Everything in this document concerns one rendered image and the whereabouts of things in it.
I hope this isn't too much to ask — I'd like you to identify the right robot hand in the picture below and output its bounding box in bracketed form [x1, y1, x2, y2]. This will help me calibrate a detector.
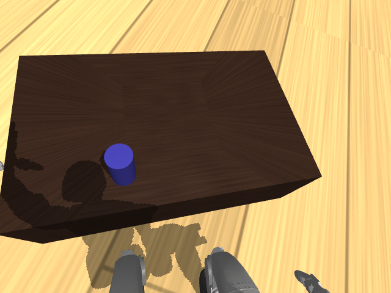
[294, 270, 330, 293]

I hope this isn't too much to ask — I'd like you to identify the can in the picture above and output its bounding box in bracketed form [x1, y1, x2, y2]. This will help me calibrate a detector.
[104, 143, 136, 186]

